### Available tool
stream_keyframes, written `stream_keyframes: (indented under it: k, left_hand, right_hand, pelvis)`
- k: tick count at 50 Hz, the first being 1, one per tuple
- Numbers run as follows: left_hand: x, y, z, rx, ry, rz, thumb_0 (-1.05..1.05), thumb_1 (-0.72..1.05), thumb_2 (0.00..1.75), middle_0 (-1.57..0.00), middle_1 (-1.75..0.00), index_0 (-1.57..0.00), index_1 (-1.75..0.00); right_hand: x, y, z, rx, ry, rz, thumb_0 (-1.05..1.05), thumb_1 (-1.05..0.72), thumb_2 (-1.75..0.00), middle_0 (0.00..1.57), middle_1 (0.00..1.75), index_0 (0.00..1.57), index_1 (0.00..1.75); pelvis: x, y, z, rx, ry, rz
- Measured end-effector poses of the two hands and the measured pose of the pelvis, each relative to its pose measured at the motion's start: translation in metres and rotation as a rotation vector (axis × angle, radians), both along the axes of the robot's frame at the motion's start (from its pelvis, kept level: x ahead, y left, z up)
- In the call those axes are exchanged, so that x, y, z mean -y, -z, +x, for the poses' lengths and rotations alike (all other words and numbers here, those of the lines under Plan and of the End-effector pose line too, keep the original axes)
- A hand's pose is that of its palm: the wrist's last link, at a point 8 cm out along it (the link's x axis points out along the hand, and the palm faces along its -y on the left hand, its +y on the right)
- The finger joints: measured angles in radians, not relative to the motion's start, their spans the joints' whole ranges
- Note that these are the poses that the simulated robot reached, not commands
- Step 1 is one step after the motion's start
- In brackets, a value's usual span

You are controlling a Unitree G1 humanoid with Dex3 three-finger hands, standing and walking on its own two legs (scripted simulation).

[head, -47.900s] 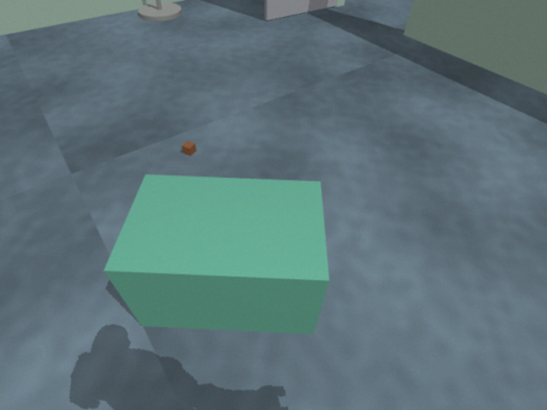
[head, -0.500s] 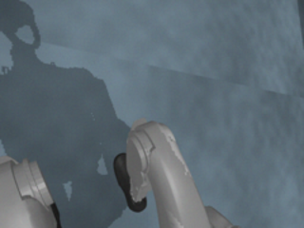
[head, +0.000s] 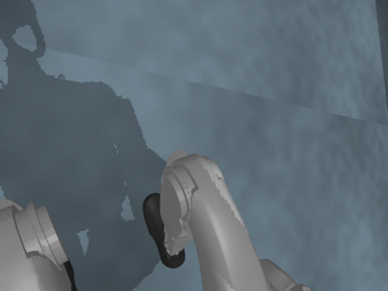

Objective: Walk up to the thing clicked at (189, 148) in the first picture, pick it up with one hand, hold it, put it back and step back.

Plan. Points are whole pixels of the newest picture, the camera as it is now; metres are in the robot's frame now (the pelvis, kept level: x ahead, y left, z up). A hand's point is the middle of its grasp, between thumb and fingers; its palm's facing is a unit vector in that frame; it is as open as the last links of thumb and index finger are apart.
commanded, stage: close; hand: left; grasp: from above
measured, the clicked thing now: out of the picture +0.44 +0.35 -0.28
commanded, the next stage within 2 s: settle in 0.82 s
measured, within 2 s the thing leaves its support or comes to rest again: leaves its support in 1.16 s
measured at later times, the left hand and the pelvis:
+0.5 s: hand out of the picture +0.44 +0.34 -0.26, palm faces -0.42 -0.19 -0.88, open 10.2 cm; pelvis +0.00 +0.00 +0.00, yaw +0 degrees
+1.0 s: hand out of the picture +0.43 +0.34 -0.26, palm faces -0.42 -0.18 -0.89, open 8.6 cm; pelvis +0.00 +0.00 +0.00, yaw +0 degrees
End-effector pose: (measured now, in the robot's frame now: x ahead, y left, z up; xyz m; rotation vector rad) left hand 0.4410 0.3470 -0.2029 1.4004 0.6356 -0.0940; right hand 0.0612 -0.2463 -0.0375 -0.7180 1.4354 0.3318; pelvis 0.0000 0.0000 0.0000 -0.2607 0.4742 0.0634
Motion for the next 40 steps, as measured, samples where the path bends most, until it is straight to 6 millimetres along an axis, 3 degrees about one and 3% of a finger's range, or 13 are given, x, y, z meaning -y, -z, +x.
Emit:
stream_keyframes:
  k: [10, 40]
  left_hand:
    - [0.0067, -0.0011, 0.0006, 0.022, 0.022, -0.002, 0.00, -0.13, 0.78, -0.37, -0.80, -0.37, -0.79]
    - [0.0017, -0.0033, -0.0046, 0.000, 0.016, -0.004, -0.01, 0.19, 0.52, -0.68, -0.60, -0.69, -0.59]
  right_hand:
    - [-0.0037, 0.0046, 0.0033, 0.016, -0.016, 0.020, 0.00, -0.90, -0.90, 0.20, 0.29, 0.20, 0.30]
    - [0.0031, 0.0040, 0.0032, 0.018, -0.018, 0.009, 0.00, -0.89, -0.90, 0.20, 0.29, 0.20, 0.30]
  pelvis:
    - [0.0002, 0.0015, -0.0018, 0.011, 0.003, 0.001]
    - [0.0009, 0.0015, -0.0031, 0.015, 0.002, 0.007]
